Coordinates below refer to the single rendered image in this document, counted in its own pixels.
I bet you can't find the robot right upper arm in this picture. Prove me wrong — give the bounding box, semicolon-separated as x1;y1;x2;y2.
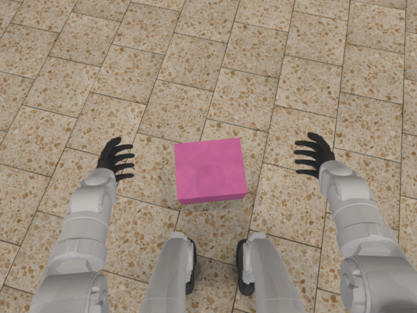
340;255;417;313

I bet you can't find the robot left foot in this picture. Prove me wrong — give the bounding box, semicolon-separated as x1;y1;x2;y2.
186;239;196;295

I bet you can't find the robot left forearm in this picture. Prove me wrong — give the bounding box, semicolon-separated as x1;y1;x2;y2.
29;168;117;313

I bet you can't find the robot left upper arm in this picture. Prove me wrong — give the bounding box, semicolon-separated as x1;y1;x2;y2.
32;271;109;313

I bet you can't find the robot right hand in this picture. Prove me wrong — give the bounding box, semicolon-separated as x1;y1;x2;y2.
294;132;335;180

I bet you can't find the robot right forearm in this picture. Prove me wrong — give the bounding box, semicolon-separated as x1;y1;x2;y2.
319;160;417;274

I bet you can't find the left robot thigh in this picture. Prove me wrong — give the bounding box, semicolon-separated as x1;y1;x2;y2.
139;238;194;313

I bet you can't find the robot left hand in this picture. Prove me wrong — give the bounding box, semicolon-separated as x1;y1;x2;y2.
96;137;135;182

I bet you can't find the carton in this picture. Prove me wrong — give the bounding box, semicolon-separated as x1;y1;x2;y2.
174;138;248;205

